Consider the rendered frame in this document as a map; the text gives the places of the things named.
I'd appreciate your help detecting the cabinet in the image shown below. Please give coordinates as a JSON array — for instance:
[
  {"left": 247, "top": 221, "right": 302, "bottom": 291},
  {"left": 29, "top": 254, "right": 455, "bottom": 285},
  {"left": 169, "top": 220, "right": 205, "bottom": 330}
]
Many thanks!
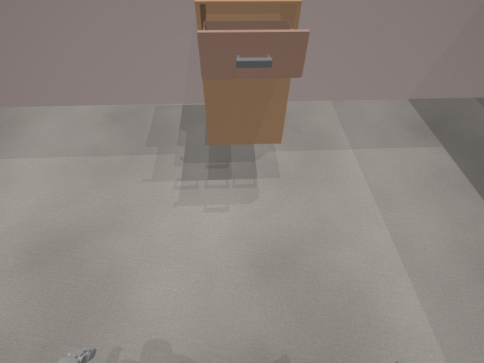
[{"left": 194, "top": 0, "right": 302, "bottom": 145}]

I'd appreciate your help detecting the left robot hand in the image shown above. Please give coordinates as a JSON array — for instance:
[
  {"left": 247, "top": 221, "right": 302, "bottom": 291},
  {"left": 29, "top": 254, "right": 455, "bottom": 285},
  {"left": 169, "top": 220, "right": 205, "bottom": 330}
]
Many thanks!
[{"left": 57, "top": 347, "right": 96, "bottom": 363}]

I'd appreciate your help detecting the drawer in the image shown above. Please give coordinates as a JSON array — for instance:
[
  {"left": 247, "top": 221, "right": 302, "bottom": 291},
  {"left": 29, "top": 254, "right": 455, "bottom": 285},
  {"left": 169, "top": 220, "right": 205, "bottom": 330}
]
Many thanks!
[{"left": 197, "top": 20, "right": 310, "bottom": 79}]

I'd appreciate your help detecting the handle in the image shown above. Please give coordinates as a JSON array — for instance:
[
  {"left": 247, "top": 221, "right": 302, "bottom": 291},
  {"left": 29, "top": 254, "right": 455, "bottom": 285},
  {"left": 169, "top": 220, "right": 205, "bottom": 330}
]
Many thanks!
[{"left": 236, "top": 54, "right": 272, "bottom": 68}]

